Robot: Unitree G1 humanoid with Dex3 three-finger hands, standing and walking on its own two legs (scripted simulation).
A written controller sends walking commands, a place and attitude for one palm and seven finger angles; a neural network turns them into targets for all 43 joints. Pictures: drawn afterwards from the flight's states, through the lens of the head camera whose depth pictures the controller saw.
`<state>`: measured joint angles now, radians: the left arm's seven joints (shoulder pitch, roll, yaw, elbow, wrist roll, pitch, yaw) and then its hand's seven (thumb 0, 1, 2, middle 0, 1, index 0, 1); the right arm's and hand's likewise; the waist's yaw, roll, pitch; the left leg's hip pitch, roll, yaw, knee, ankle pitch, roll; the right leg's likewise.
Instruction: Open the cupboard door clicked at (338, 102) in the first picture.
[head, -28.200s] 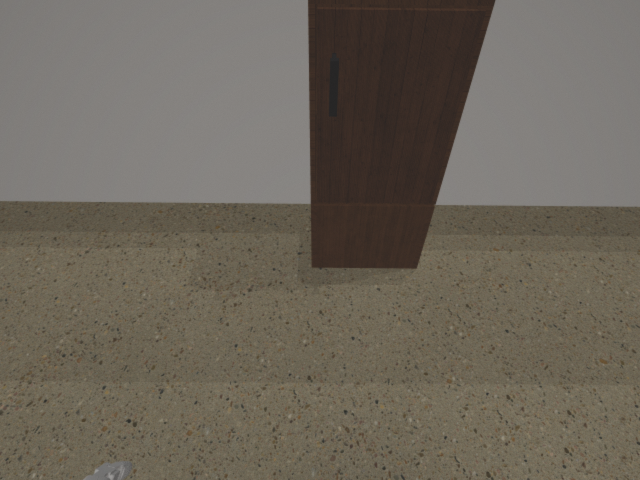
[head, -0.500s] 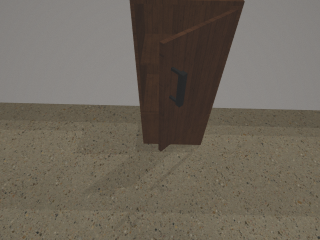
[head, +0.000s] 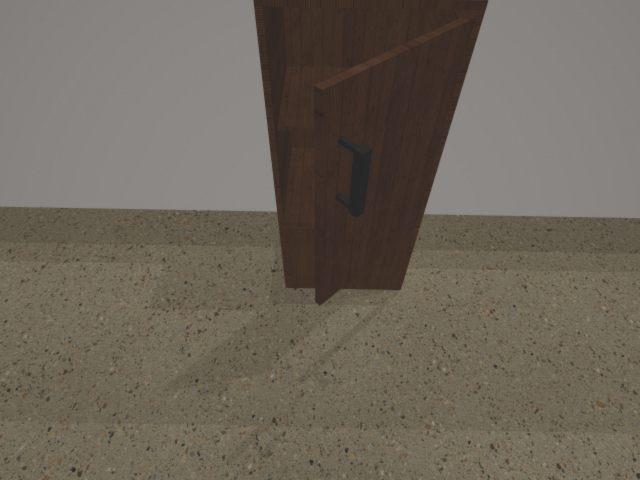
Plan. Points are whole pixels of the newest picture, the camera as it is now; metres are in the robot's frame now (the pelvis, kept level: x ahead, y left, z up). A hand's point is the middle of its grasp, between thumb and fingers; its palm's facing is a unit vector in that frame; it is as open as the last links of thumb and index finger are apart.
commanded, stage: walk to a spot facing it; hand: left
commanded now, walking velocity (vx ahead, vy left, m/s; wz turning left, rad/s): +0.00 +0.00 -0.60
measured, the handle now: (350, 177) +0.59 -0.02 +0.03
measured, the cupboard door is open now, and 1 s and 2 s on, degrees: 44 44 44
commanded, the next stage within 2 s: none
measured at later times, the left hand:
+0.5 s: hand out of the picture +0.07 +0.13 -0.16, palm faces -0.15 -0.94 -0.32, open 7.4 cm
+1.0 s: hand (230, 479) +0.16 +0.14 -0.18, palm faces -0.41 -0.88 -0.25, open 7.4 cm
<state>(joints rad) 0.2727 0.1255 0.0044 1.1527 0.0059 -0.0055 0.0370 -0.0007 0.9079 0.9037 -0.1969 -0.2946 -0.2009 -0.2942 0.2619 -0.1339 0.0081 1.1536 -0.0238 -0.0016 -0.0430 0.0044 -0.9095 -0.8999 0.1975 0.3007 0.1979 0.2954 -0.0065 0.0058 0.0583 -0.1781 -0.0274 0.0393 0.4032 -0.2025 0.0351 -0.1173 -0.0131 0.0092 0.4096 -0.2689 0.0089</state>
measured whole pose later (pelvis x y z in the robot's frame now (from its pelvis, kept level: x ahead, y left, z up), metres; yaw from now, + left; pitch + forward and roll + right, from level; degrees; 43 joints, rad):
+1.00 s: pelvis +0.05 -0.03 +0.00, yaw -31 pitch +2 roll +0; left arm 0.30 0.21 0.08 0.93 0.02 0.03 0.02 0.00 0.90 0.90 -0.20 -0.30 -0.21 -0.29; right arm 0.04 -0.19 -0.04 0.85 0.00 0.04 -0.04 0.01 -0.91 -0.90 0.20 0.30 0.20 0.30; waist 0.06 -0.03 0.10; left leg -0.41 -0.02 -0.05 0.76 -0.38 -0.05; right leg -0.20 0.15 0.29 0.49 -0.30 -0.05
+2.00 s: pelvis +0.14 -0.10 -0.01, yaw -67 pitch +2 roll -1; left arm 0.35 0.22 0.09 0.98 0.02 0.02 -0.02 0.00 0.91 0.90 -0.20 -0.30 -0.20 -0.29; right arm 0.15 -0.20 -0.04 0.85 -0.03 -0.04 -0.01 0.01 -0.91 -0.90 0.20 0.30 0.20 0.30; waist 0.05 -0.03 0.04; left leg -0.32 0.02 0.05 0.59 -0.30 0.01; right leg -0.27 0.08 0.13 0.70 -0.43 -0.03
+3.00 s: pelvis +0.16 -0.55 -0.02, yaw -94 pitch +1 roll +1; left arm 0.48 0.12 0.02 1.13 0.01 -0.08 0.03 0.00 0.91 0.90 -0.20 -0.29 -0.20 -0.29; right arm 0.04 -0.16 -0.03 0.96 -0.02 -0.03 0.01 0.00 -0.91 -0.90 0.20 0.30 0.20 0.30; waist 0.05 -0.01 0.07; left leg -0.51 0.01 0.14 0.70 -0.23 0.02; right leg 0.13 0.10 0.02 0.32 -0.43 -0.11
